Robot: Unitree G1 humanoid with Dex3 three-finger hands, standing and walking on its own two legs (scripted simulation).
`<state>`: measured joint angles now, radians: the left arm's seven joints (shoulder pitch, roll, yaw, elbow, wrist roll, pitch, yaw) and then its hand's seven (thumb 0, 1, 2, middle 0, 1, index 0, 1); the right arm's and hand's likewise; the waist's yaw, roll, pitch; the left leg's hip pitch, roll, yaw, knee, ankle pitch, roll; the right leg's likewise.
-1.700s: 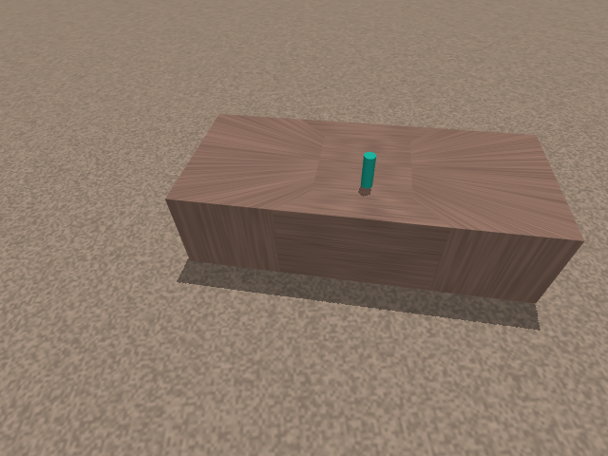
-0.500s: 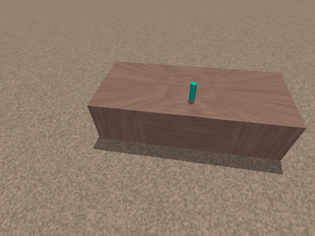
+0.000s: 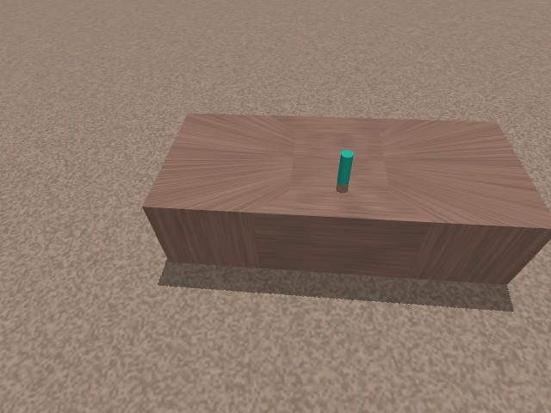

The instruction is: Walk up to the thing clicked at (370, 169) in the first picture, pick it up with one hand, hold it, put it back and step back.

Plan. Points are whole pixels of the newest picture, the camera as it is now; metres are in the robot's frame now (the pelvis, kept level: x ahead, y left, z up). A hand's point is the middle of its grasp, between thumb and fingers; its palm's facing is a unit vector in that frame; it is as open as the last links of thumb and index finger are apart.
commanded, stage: walk up
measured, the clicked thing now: (345, 168) +0.98 -0.23 -0.34
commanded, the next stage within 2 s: none
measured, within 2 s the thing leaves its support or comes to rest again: neither
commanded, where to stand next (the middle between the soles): +0.39 +0.08 m, yaw -4 degrees
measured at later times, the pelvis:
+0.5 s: pelvis +0.19 +0.07 -0.02, yaw -1 degrees
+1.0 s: pelvis +0.32 +0.08 -0.02, yaw -3 degrees
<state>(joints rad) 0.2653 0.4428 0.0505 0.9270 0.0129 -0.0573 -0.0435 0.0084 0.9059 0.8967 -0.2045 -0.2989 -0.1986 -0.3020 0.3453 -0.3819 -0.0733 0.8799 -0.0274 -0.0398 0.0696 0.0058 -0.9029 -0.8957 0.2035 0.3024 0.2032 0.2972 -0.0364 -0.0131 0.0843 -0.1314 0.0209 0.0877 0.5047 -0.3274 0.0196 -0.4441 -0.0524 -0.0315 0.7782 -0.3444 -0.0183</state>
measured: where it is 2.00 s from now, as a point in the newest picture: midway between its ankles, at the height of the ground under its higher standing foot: (259, 391)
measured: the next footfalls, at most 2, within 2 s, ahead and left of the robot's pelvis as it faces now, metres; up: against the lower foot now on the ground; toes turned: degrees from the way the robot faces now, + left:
right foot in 0.08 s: +0.17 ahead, -0.11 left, +0.00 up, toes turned -4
left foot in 0.48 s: +0.31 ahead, +0.21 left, +0.00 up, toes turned +3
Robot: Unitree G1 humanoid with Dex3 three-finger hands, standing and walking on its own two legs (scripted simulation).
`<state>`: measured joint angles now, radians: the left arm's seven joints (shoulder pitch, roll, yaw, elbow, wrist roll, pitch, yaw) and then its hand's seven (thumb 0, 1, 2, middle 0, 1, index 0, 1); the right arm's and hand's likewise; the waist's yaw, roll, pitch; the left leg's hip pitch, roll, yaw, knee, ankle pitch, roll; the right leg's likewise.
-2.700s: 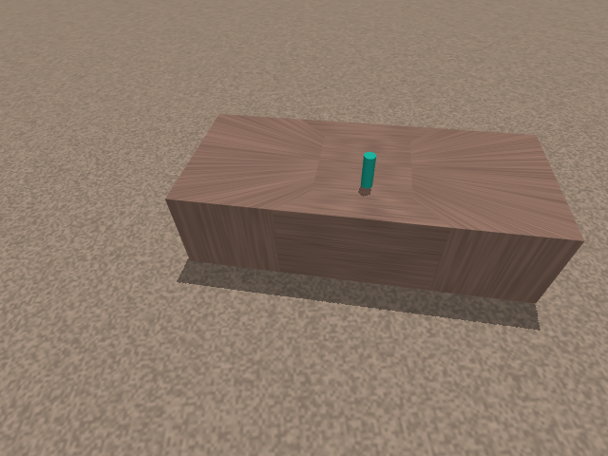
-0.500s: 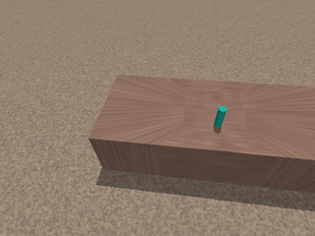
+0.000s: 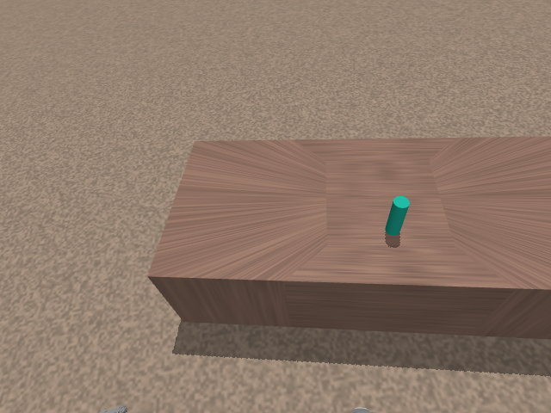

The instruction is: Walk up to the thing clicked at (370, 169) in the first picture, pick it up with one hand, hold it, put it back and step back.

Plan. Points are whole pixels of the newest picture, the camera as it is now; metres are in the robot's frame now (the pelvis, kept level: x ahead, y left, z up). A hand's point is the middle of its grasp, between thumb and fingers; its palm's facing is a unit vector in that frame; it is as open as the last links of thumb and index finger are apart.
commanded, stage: walk up
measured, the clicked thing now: (396, 216) +0.68 -0.28 -0.32
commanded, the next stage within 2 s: stand in 1.30 s
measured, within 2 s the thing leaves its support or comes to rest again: neither
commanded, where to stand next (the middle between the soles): +0.08 +0.00 m, yaw +0 degrees
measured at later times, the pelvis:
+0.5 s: pelvis +0.03 +0.02 +0.03, yaw +0 degrees
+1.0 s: pelvis +0.03 +0.01 +0.03, yaw +0 degrees
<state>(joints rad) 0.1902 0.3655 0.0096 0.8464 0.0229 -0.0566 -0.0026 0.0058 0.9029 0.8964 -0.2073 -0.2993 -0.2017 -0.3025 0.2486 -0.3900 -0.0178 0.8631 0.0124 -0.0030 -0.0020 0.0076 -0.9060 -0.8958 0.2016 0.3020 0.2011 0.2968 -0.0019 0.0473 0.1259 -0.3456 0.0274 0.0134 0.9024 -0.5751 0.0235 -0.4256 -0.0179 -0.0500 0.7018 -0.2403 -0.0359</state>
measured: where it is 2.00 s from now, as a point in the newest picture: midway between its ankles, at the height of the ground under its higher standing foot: outside the picture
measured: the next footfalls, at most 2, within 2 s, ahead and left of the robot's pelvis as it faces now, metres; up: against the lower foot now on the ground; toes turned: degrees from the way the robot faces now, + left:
left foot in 0.06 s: +0.06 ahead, +0.15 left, +0.00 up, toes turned +2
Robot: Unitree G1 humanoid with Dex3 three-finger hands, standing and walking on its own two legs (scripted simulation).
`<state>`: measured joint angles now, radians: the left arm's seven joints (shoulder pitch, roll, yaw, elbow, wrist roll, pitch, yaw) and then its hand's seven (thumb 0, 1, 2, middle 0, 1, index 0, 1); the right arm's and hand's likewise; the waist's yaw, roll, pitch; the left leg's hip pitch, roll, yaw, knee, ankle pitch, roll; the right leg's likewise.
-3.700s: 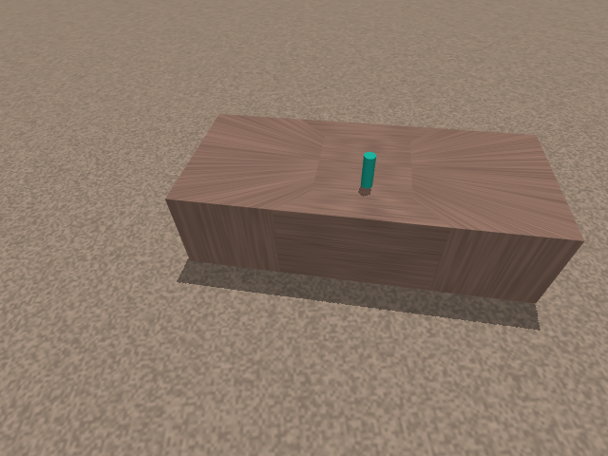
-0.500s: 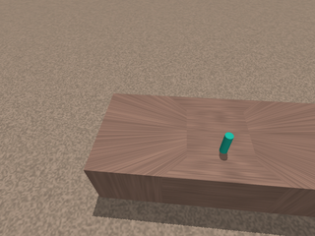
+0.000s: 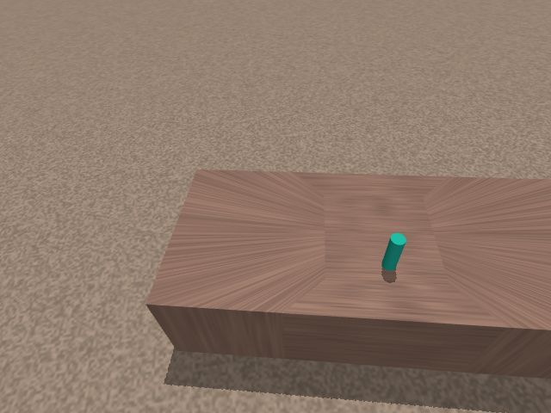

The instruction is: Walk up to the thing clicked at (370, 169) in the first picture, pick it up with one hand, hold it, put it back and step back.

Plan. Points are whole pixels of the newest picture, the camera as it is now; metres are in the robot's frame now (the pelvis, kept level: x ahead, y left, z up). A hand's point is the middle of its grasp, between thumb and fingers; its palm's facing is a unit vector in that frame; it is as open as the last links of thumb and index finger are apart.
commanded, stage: walk up
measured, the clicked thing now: (393, 252) +0.65 -0.29 -0.36
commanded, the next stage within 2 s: stand in 0.30 s
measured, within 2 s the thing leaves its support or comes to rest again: neither
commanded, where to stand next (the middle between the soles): +0.05 -0.01 m, yaw +0 degrees
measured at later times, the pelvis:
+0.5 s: pelvis +0.01 +0.00 +0.00, yaw +0 degrees
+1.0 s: pelvis +0.02 +0.00 +0.00, yaw +1 degrees
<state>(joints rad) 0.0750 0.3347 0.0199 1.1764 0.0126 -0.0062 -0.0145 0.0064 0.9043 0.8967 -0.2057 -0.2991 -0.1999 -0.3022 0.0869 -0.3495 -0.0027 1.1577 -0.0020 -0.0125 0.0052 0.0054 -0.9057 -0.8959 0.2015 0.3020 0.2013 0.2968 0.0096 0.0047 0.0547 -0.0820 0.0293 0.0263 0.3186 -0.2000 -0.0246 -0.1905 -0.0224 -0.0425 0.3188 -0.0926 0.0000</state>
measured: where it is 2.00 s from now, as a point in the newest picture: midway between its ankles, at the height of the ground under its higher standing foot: outside the picture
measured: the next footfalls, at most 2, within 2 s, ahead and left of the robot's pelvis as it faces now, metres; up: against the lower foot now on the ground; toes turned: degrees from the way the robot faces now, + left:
none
